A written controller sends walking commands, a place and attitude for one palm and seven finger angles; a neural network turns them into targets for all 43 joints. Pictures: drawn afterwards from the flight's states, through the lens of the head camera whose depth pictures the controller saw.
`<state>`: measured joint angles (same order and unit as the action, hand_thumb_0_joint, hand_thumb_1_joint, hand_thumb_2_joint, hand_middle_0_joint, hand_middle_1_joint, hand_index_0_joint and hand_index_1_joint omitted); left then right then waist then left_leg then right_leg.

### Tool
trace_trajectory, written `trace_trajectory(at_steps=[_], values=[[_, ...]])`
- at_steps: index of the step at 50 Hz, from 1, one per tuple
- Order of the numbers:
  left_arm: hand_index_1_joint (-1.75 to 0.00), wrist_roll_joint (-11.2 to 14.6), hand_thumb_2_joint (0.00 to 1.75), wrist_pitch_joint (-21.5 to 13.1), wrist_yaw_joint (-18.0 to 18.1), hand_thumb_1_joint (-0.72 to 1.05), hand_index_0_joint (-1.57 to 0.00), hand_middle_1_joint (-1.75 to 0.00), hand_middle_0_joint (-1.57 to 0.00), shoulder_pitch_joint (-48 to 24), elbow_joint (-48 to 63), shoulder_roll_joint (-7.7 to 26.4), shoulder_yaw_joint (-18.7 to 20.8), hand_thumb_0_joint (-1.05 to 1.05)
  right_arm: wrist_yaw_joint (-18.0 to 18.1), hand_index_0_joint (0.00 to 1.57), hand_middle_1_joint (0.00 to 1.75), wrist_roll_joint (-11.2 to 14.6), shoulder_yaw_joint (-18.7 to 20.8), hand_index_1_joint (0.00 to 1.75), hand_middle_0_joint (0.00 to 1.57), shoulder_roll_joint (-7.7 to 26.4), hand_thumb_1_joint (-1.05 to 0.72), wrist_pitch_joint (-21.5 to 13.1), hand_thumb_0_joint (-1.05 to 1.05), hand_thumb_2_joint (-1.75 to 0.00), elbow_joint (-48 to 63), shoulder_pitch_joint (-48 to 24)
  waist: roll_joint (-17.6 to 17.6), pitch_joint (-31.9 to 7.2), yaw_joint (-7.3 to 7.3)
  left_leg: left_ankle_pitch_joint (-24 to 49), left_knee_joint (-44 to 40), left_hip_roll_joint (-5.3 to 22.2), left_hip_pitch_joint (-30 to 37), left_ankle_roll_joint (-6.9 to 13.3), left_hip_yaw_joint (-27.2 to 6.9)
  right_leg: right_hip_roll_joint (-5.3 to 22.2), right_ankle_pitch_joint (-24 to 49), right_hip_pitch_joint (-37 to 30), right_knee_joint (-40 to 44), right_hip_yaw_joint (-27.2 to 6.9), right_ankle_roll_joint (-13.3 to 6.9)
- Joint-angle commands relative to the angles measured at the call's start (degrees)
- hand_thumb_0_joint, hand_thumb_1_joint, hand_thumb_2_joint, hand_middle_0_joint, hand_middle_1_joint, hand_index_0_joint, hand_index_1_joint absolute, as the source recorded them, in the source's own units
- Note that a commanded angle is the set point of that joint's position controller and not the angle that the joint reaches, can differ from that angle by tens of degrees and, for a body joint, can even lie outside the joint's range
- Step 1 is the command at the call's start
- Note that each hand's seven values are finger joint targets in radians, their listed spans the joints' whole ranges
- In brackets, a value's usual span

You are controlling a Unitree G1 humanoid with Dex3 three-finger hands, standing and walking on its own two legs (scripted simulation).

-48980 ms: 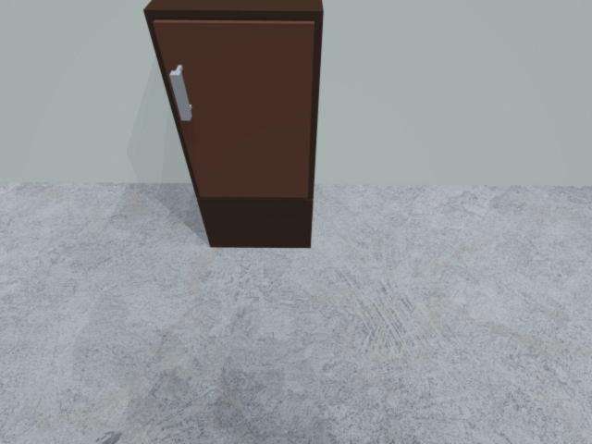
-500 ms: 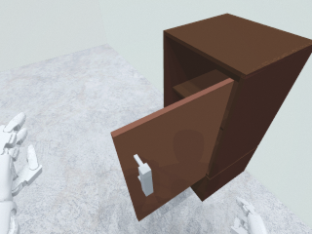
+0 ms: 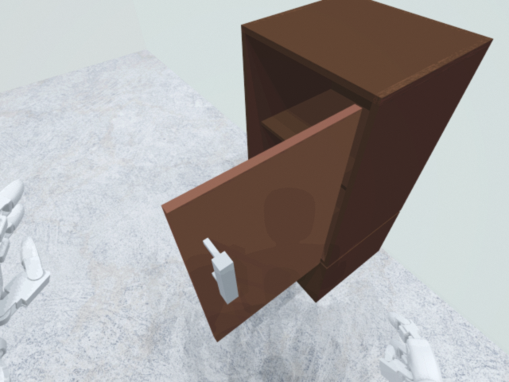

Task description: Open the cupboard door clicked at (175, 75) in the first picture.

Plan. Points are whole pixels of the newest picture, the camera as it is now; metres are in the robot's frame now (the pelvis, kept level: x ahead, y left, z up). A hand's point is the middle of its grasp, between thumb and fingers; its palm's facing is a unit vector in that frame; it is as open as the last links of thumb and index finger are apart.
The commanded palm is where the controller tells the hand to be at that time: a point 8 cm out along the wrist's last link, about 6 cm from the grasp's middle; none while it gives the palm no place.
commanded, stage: step back with the hand held close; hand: left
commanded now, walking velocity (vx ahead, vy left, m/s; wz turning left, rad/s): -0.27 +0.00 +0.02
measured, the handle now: (219, 270) +0.30 +0.09 -0.02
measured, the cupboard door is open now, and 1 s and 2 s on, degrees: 90 90 90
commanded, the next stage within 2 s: stop stepping back and stand still in 1.20 s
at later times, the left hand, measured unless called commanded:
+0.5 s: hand (3, 329) +0.14 +0.27 +0.16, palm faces +0.46 -0.76 -0.47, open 7.4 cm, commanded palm +0.08 +0.31 +0.17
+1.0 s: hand out of the picture +0.08 +0.29 +0.16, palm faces +0.44 -0.73 -0.52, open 7.4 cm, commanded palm +0.00 +0.32 +0.17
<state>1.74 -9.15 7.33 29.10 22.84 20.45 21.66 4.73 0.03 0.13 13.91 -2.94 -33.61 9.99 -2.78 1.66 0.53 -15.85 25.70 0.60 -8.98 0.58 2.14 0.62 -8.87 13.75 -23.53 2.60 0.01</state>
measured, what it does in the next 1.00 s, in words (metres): walks backwards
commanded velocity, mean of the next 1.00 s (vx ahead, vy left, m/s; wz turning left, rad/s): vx -0.33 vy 0.00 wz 0.00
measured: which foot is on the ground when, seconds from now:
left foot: down 0.00-1.00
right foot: down 0.00-0.92, up 0.94-1.00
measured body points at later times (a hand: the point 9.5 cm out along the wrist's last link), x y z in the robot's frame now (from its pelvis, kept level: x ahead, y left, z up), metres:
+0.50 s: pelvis -0.06 +0.01 -0.02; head -0.05 +0.01 +0.43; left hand +0.11 +0.31 +0.18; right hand +0.10 -0.23 -0.10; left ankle -0.02 +0.11 -0.74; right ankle +0.04 -0.12 -0.74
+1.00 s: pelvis -0.12 +0.01 -0.02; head -0.09 +0.04 +0.43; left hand +0.05 +0.32 +0.18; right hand +0.07 -0.22 -0.09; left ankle -0.02 +0.11 -0.74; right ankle -0.07 -0.12 -0.71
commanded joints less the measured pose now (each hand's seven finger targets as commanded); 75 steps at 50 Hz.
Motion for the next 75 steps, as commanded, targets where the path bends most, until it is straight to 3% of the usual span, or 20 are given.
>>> trace_trajectory(at_steps=[1,8,15,23,29,32,36,39,42,44,45,47,50,58,62,63,65,68,72,75], values=[[-0.30,0.12,0.90,-3.60,2.13,0.90,-0.20,-0.30,-0.20,0.06,15.12,14.19,10.36,0.00,0.79,0.20,0.30,0.08,2.79,0.30,0.20,6.07,-0.90,-1.63,0.00,-0.90,9.87,-5.33,0.55,-10.91,0.31,16.56,-3.50,3.23,-6.80,0.44,-2.74,3.52,20.39,-12.21,-2.59,-4.18,-0.30],[-0.30,-0.27,0.90,-4.20,2.80,0.90,-0.20,-0.30,-0.20,1.95,16.86,12.82,10.24,0.00,0.95,0.20,0.30,0.29,2.99,0.30,0.20,6.02,-0.90,-1.74,0.00,-0.90,11.10,-4.54,-1.51,-9.06,0.18,8.59,-5.33,5.10,-16.19,1.65,-4.74,1.98,16.67,-13.18,-8.03,-4.25,0.41],[-0.30,-1.36,0.90,-5.11,3.07,0.90,-0.20,-0.30,-0.20,-0.73,16.66,11.85,9.84,0.00,0.89,0.20,0.30,0.29,3.06,0.30,0.20,6.37,-0.90,-3.17,0.00,-0.90,11.02,-3.27,-0.86,-4.68,-0.41,-12.18,-5.81,5.68,-28.96,3.63,-5.94,2.01,7.18,-13.33,-10.76,-6.56,0.50],[-0.30,-1.23,0.90,-6.13,3.92,0.90,-0.20,-0.30,-0.20,-2.69,17.92,13.10,10.20,0.00,0.80,0.20,0.30,-0.07,2.60,0.30,0.20,6.09,-0.90,-3.97,0.00,-0.90,9.81,-2.18,3.93,-4.28,-1.18,-15.98,1.29,1.90,-21.29,2.23,-5.02,5.39,-14.50,0.78,1.48,-10.97,-1.18],[-0.30,-2.00,0.90,-6.75,4.26,0.90,-0.20,-0.30,-0.20,-0.17,18.93,12.65,11.77,0.00,0.99,0.20,0.30,0.13,2.79,0.30,0.20,6.82,-0.90,-4.72,0.00,-0.90,10.11,-2.91,-6.92,-5.67,-0.35,-21.26,-11.59,9.24,-35.43,5.21,-12.19,-1.66,-1.41,-14.39,-15.46,-3.91,1.44],[-0.30,-2.60,0.90,-7.23,3.68,0.90,-0.20,-0.30,-0.20,-0.05,18.38,12.70,12.50,0.00,0.93,0.20,0.30,-0.43,3.20,0.30,0.20,6.01,-0.90,-5.45,0.00,-0.90,10.02,-3.98,-5.77,-5.34,0.09,-15.87,-9.27,10.80,-39.59,6.37,-12.34,-2.64,7.19,-18.75,-20.98,-5.18,1.51],[-0.30,-1.93,0.90,-7.59,2.96,0.90,-0.20,-0.30,-0.20,-0.99,17.88,12.57,11.58,0.00,0.38,0.20,0.30,-0.65,3.80,0.30,0.20,5.97,-0.90,-5.59,0.00,-0.90,7.99,-2.42,1.80,-7.11,-1.15,-9.15,1.08,4.77,-29.74,3.16,-6.56,2.36,16.57,-9.69,-11.78,-12.79,-0.72],[-0.30,-1.08,0.90,-7.19,3.15,0.90,-0.20,-0.30,-0.20,-1.64,19.18,13.98,10.71,0.00,-0.44,0.20,0.30,-0.24,3.88,0.30,0.20,5.00,-0.90,-4.66,0.00,-0.90,7.51,-1.98,9.59,-8.87,-1.65,-9.66,11.40,-0.62,-18.39,0.20,-2.89,9.34,1.86,3.19,1.71,-20.19,-4.07],[-0.30,-0.56,0.90,-6.90,4.10,0.90,-0.20,-0.30,-0.20,0.53,19.08,15.37,11.92,0.00,-0.65,0.20,0.30,-0.14,3.51,0.30,0.20,3.78,-0.90,-2.99,0.00,-0.90,6.50,-2.93,11.04,-9.67,-1.82,-6.33,14.70,-1.49,-9.27,-0.47,-2.17,11.45,-6.57,11.31,6.10,-16.97,-5.10],[-0.30,-0.35,0.90,-7.16,4.11,0.90,-0.20,-0.30,-0.20,1.43,20.67,15.92,12.87,0.00,-0.34,0.20,0.30,0.13,3.70,0.30,0.20,4.72,-0.90,-2.35,0.00,-0.90,7.16,-3.52,5.83,-8.37,-2.03,-7.97,5.35,0.64,-9.49,0.72,-5.09,6.40,-10.40,12.90,2.49,-11.85,-2.17],[-0.30,-0.44,0.90,-7.75,4.12,0.90,-0.20,-0.30,-0.20,1.92,21.92,16.10,13.64,0.00,0.03,0.20,0.30,-0.02,3.70,0.30,0.20,5.45,-0.90,-2.46,0.00,-0.90,7.76,-4.04,-2.16,-7.65,-1.83,-12.51,-2.31,4.45,-15.48,2.41,-9.50,2.11,-12.22,9.00,-3.54,-8.91,-0.35],[-0.30,-1.60,0.90,-8.60,4.01,0.90,-0.20,-0.30,-0.20,2.01,23.32,14.67,14.93,0.00,0.74,0.20,0.30,-0.92,4.11,0.30,0.20,6.24,-0.90,-4.17,0.00,-0.90,8.69,-6.01,-18.34,-8.72,-0.51,-28.22,-20.51,18.88,-38.66,8.98,-24.77,-7.59,-9.99,-12.02,-32.95,-2.80,1.93],[-0.30,-0.48,0.90,-8.11,4.01,0.90,-0.20,-0.30,-0.20,1.37,20.85,13.69,13.70,0.00,-0.32,0.20,0.30,-1.13,5.21,0.30,0.20,4.95,-0.90,-7.19,0.00,-0.90,5.97,-4.51,-6.65,-9.22,-0.36,-8.96,-12.30,18.40,-21.08,9.65,-18.88,-5.75,-18.22,3.71,-42.08,-6.79,0.79],[-0.30,0.83,0.90,-6.48,3.09,0.90,-0.20,-0.30,-0.20,-6.46,21.94,11.56,6.04,0.00,-1.38,0.20,0.30,-2.11,3.37,0.30,0.20,4.70,-0.90,-8.90,0.00,-0.90,1.25,-3.40,-12.31,-13.87,-0.81,9.89,-13.63,14.68,2.50,4.17,-11.96,-5.05,-21.40,3.26,-9.79,-1.63,-0.53],[-0.30,2.22,0.90,-8.33,1.27,0.90,-0.20,-0.30,-0.20,-2.27,22.64,17.43,12.07,0.00,-2.00,0.20,0.30,-1.81,2.66,0.30,0.20,3.12,-0.90,-5.61,0.00,-0.90,3.78,-5.21,-1.59,-15.75,0.19,19.82,0.57,8.41,5.26,-0.48,-2.60,2.28,0.17,1.18,9.57,-6.27,-3.03],[-0.30,2.32,0.90,-8.85,1.40,0.90,-0.20,-0.30,-0.20,-1.72,22.58,20.23,14.42,0.00,-1.75,0.20,0.30,-1.62,2.16,0.30,0.20,2.95,-0.90,-4.96,0.00,-0.90,4.83,-6.50,4.49,-13.96,0.11,9.43,6.04,5.26,2.07,-2.00,1.02,8.41,10.23,3.90,9.66,-10.97,-3.97],[-0.30,1.41,0.90,-8.10,1.22,0.90,-0.20,-0.30,-0.20,0.88,20.18,19.26,13.80,0.00,-1.37,0.20,0.30,0.14,2.40,0.30,0.20,3.33,-0.90,-5.28,0.00,-0.90,6.61,-7.74,15.64,-10.41,0.62,-4.34,19.72,-1.74,-8.59,-2.40,0.95,12.47,28.97,4.66,6.32,-11.89,-2.61],[-0.30,1.07,0.90,-5.38,1.82,0.90,-0.20,-0.30,-0.20,8.33,15.89,16.57,14.34,0.00,-0.49,0.20,0.30,0.08,-0.05,0.30,0.20,1.67,-0.90,-3.20,0.00,-0.90,7.35,-6.23,7.85,-10.85,-0.88,0.91,12.55,-0.74,-14.95,-1.47,0.14,10.33,40.49,-7.23,-2.73,-7.66,-4.50],[-0.30,2.05,0.90,-4.71,2.74,0.90,-0.20,-0.30,-0.20,4.36,14.99,15.91,11.90,0.00,0.63,0.20,0.30,1.01,1.92,0.30,0.20,6.55,-0.90,-4.26,0.00,-0.90,7.13,-2.74,3.57,-11.98,-1.60,33.40,0.39,4.13,3.21,1.77,-2.27,2.51,27.40,-2.89,-4.31,-5.36,2.47],[-0.30,1.39,0.90,-5.00,2.83,0.90,-0.20,-0.30,-0.20,4.66,18.73,15.36,9.84,0.00,0.15,0.20,0.30,0.01,2.20,0.30,0.20,6.37,-0.90,-5.64,0.00,-0.90,7.15,-1.99,-8.69,-13.94,-1.07,31.44,-3.28,8.93,5.46,3.76,-11.11,-1.83,-10.44,1.28,-7.58,-2.23,1.66]])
